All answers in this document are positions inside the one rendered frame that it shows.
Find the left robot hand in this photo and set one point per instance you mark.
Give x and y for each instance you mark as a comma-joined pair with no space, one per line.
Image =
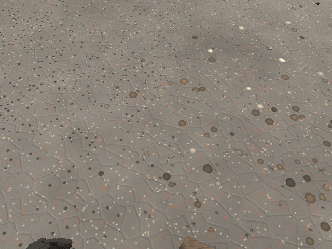
43,243

